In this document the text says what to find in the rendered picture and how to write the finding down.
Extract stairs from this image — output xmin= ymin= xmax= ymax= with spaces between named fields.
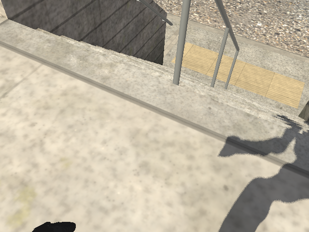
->
xmin=36 ymin=28 xmax=309 ymax=137

